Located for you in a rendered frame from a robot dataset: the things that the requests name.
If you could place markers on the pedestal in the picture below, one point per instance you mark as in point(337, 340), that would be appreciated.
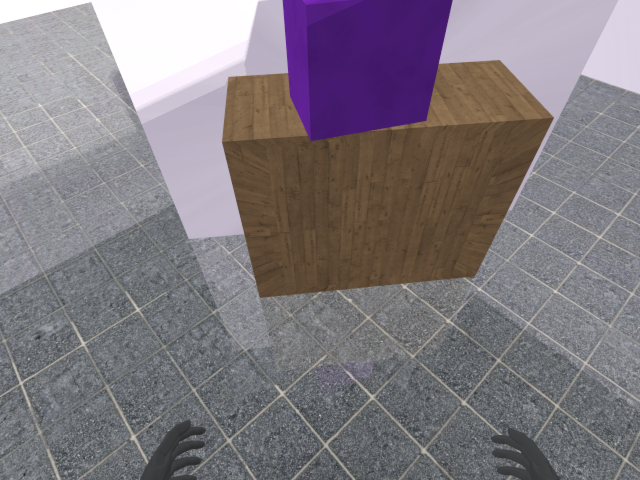
point(410, 203)

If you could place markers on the left robot hand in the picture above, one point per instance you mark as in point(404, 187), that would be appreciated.
point(163, 463)

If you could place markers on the carton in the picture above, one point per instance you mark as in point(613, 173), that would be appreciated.
point(362, 65)

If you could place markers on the right robot hand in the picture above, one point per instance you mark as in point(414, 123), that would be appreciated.
point(537, 466)

